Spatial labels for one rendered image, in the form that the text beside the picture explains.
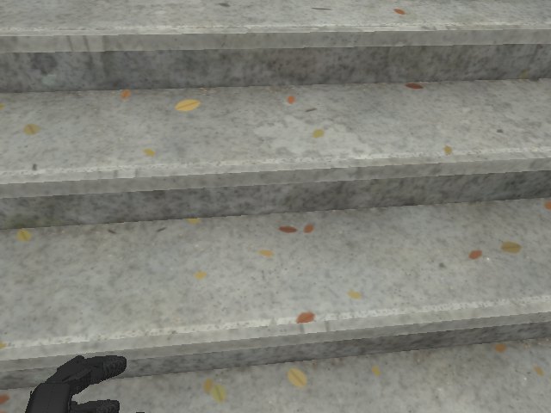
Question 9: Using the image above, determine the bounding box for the left robot hand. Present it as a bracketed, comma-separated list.
[25, 355, 145, 413]

